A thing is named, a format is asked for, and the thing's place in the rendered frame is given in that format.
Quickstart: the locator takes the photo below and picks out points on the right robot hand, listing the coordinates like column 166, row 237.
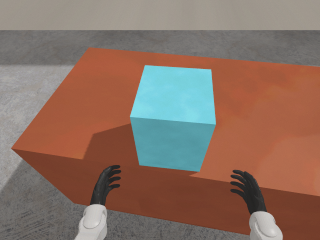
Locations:
column 252, row 193

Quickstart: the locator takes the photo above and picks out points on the left robot hand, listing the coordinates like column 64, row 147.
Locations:
column 102, row 187

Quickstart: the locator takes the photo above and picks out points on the left robot forearm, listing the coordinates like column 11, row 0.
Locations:
column 93, row 225

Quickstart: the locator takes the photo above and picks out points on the pedestal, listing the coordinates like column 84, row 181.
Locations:
column 267, row 123

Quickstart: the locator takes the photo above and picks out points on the carton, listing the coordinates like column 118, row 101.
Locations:
column 173, row 117

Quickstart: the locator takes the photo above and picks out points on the right robot forearm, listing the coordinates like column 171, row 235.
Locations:
column 263, row 227

